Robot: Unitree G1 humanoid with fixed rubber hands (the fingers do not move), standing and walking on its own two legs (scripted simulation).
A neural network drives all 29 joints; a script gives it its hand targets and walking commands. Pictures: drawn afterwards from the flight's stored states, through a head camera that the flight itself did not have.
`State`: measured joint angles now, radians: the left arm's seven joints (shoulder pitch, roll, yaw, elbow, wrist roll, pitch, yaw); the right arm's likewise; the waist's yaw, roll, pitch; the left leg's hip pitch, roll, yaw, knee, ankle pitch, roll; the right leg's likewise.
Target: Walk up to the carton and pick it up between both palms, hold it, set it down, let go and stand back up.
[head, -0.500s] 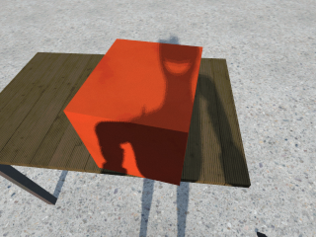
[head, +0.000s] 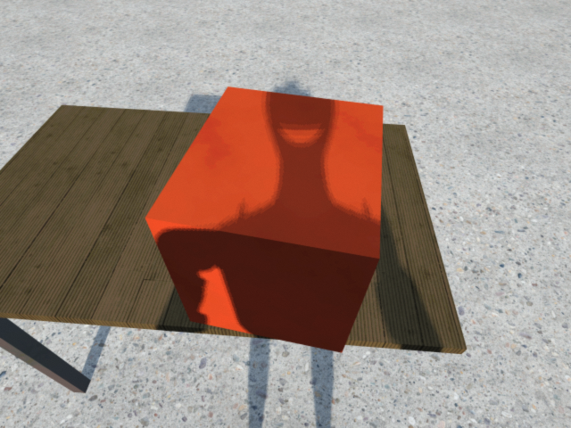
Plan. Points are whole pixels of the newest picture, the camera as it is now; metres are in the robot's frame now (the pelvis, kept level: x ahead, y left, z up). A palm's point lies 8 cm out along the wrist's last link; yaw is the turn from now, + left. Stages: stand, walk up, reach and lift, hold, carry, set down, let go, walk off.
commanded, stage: walk up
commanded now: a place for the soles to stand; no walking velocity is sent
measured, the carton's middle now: (283, 216) +0.43 +0.02 +0.04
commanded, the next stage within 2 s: none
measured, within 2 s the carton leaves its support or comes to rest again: neither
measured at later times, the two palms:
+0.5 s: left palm out of the picture +0.06 +0.26 -0.11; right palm out of the picture +0.09 -0.26 -0.11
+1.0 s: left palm out of the picture -0.05 +0.36 -0.12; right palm out of the picture +0.10 -0.17 -0.12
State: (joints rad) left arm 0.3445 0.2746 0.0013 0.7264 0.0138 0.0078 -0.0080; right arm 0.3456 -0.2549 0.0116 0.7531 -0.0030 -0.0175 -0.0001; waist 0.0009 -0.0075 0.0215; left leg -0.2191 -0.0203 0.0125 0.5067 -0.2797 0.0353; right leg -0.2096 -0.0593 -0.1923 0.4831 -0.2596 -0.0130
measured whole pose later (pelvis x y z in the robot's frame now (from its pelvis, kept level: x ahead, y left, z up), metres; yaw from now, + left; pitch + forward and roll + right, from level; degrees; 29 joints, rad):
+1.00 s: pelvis -0.04 +0.07 -0.02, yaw +8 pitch -4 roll -1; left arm 0.37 0.32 0.03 0.76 0.03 0.02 0.02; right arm 0.25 -0.27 -0.05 0.74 -0.01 0.02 0.04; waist 0.04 0.03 0.09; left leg -0.29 0.08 -0.03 0.65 -0.28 -0.05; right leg -0.24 -0.24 -0.25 0.65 -0.31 0.00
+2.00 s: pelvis -0.02 +0.04 -0.01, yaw -1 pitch -2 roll +0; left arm 0.34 0.26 0.01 0.69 0.01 0.01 -0.01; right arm 0.26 -0.28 0.00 0.68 0.00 0.02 0.01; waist 0.01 -0.02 0.02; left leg -0.27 0.03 0.07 0.55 -0.25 0.00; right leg -0.22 0.00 0.06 0.57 -0.32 0.02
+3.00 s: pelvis -0.02 +0.04 -0.01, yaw -9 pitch -2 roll +1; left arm 0.32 0.28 0.03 0.64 0.01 0.02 -0.02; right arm 0.30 -0.31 -0.01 0.67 -0.02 0.01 0.00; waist -0.01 0.00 0.03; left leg -0.25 0.10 0.19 0.59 -0.30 -0.01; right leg -0.27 0.07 0.19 0.62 -0.31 0.01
